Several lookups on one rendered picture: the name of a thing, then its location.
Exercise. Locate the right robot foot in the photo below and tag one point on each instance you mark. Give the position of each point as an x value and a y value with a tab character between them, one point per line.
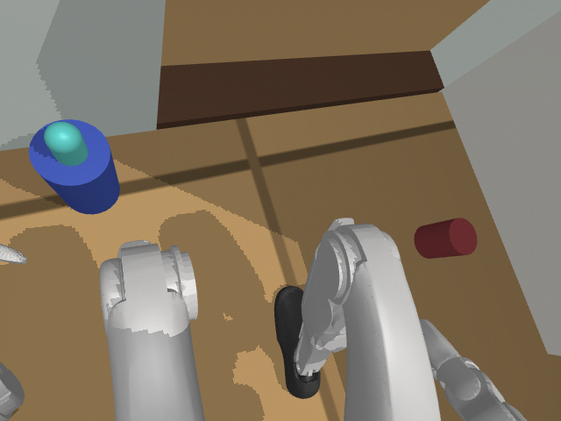
288	323

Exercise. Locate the left robot arm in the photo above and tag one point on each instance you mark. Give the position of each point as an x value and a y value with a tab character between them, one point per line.
11	393

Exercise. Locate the right robot arm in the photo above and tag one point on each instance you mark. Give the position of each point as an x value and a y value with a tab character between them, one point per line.
472	394

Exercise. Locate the left robot hand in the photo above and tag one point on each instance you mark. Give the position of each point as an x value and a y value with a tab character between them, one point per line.
11	255

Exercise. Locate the right robot hand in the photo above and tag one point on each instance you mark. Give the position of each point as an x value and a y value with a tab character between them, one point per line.
439	348

